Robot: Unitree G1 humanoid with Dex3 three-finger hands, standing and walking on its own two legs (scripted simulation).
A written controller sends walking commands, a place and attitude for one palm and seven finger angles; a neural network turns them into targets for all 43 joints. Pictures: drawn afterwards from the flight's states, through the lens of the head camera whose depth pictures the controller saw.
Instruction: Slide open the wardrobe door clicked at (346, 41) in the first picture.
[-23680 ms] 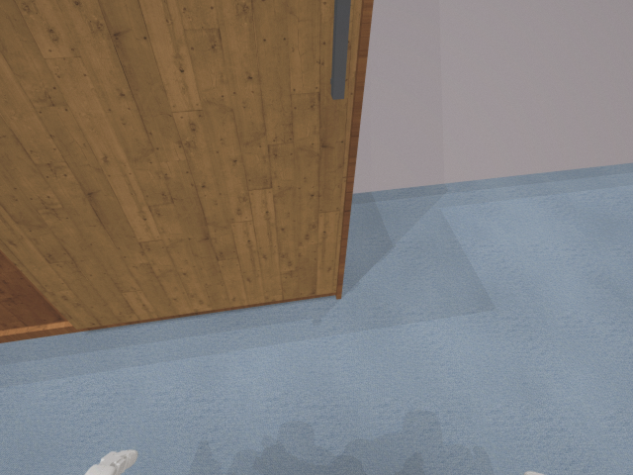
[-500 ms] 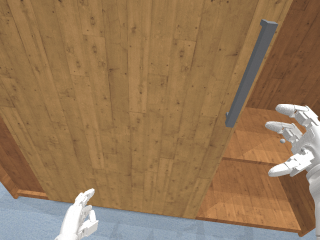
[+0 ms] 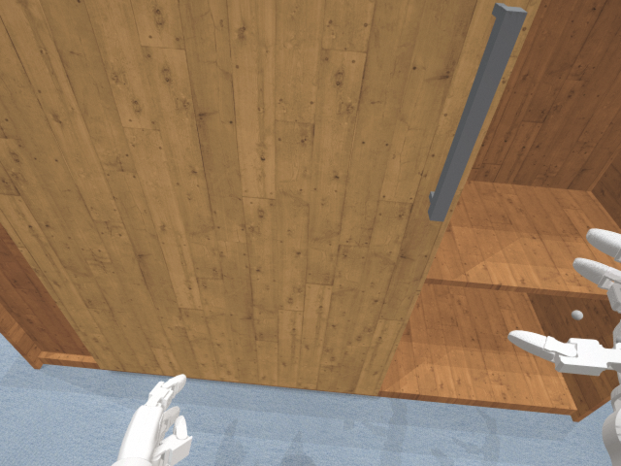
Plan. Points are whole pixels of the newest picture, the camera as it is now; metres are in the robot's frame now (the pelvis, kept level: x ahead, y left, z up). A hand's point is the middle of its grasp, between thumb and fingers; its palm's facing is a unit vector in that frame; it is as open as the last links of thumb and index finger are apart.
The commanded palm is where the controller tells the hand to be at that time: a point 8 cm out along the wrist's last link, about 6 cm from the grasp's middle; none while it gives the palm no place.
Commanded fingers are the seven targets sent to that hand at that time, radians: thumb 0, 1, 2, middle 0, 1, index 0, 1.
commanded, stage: draw the hand back to the body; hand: right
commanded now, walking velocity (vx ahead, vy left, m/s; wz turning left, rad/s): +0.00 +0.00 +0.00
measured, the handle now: (463, 126) +0.50 -0.22 +0.23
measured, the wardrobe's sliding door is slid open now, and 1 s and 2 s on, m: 0.66 0.66 0.66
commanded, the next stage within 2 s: step back with the hand held close in 0.82 s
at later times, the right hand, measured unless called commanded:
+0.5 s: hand (592, 331) +0.21 -0.28 +0.16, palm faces +0.45 +0.82 -0.34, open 8.3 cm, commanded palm +0.17 -0.32 +0.17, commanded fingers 0.00 -0.90 -0.90 0.20 0.30 0.20 0.30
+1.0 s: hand (596, 321) +0.22 -0.28 +0.17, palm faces +0.48 +0.81 -0.35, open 7.4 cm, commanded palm +0.17 -0.31 +0.18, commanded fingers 0.00 -0.90 -0.90 0.20 0.30 0.20 0.30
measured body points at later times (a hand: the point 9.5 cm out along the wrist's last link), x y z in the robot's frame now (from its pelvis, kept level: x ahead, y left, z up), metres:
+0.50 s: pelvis +0.03 -0.02 +0.00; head -0.01 -0.01 +0.45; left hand +0.22 +0.20 -0.07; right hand +0.18 -0.32 +0.18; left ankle +0.03 +0.10 -0.74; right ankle +0.03 -0.11 -0.74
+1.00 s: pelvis +0.03 -0.01 +0.00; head -0.01 +0.00 +0.45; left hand +0.21 +0.20 -0.08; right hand +0.19 -0.32 +0.19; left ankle +0.03 +0.10 -0.74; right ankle +0.03 -0.11 -0.74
